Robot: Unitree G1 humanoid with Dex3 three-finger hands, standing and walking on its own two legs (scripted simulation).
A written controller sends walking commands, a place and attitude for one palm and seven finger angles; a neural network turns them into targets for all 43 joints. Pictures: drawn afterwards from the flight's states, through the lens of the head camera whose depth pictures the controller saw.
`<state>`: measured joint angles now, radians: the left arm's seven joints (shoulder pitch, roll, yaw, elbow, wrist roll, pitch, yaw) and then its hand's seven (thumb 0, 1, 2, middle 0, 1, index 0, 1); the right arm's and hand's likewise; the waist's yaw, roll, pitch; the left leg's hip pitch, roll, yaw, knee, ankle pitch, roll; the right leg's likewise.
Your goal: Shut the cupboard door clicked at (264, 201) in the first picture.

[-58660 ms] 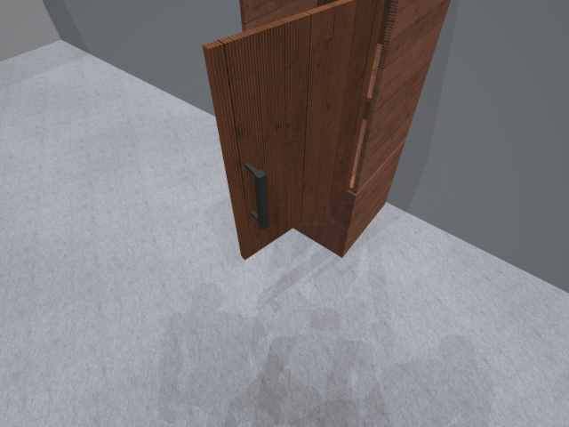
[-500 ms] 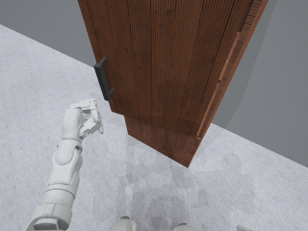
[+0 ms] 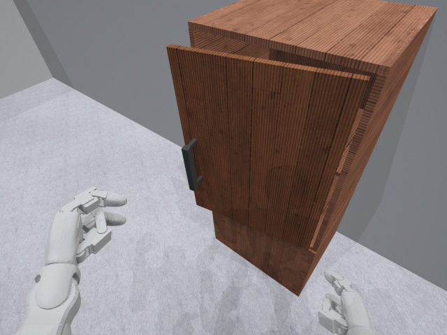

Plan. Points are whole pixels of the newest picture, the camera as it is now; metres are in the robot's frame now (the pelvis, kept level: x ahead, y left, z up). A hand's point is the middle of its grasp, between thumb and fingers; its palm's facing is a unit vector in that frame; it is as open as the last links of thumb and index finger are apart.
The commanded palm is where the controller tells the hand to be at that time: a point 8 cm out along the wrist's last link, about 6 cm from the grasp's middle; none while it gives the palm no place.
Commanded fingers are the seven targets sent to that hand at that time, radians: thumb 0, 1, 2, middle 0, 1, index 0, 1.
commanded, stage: draw the hand back to the body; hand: left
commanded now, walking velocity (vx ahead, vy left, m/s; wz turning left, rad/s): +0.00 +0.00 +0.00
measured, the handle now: (193, 165) +0.60 +0.17 -0.09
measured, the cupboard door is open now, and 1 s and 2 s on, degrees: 12 12 12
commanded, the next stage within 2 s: step back with the hand held close in 0.64 s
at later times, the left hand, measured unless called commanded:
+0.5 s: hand (50, 246) +0.19 +0.26 +0.15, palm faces +0.46 -0.79 -0.41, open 7.3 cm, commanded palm +0.14 +0.29 +0.18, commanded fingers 0.00 0.90 0.90 -0.20 -0.30 -0.20 -0.30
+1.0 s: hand (41, 244) +0.19 +0.27 +0.16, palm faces +0.40 -0.79 -0.47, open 7.4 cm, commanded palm +0.13 +0.31 +0.18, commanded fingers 0.00 0.90 0.90 -0.20 -0.30 -0.20 -0.30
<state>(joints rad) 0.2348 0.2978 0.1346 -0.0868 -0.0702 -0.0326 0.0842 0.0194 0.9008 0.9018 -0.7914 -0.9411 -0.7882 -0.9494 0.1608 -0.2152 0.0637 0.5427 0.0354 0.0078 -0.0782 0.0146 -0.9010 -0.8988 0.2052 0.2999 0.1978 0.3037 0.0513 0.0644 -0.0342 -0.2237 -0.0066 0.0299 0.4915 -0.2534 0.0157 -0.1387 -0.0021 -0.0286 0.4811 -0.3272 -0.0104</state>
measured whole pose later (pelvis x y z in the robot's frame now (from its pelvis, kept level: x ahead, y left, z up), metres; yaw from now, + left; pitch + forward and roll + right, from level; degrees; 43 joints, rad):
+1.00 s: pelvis -0.01 +0.01 +0.00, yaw -1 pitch +0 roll -1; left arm 0.51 0.38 0.37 -0.37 -0.07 -0.14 0.11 0.02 0.89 0.90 -0.21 -0.30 -0.21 -0.31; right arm 0.19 -0.26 -0.01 0.61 0.02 -0.01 -0.09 0.02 -0.90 -0.90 0.21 0.30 0.20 0.30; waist 0.02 0.08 -0.02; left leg -0.26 0.00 0.04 0.49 -0.23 0.03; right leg -0.17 0.00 -0.02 0.45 -0.29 0.00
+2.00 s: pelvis -0.15 +0.02 -0.02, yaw +3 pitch +1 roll -3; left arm 0.54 0.44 0.45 -0.51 -0.05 -0.29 0.15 0.02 0.89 0.90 -0.21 -0.30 -0.21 -0.31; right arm 0.20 -0.22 -0.01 0.64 0.01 -0.11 -0.07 0.02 -0.90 -0.90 0.21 0.30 0.20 0.30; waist 0.01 0.02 0.01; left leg -0.54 0.04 0.03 0.58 -0.11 0.02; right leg -0.29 0.09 0.04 0.61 -0.33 0.00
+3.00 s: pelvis -0.40 +0.19 -0.01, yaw -2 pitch -3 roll -2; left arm 0.47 0.44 0.45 -0.47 -0.05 -0.15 0.15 0.02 0.90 0.90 -0.20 -0.30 -0.20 -0.31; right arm 0.26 -0.15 0.02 0.64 -0.01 -0.06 -0.05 0.02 -0.90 -0.90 0.21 0.30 0.20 0.30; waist -0.05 -0.05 -0.01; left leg -0.34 0.09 0.07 0.61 -0.22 0.00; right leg -0.45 0.03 -0.06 1.03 -0.41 -0.02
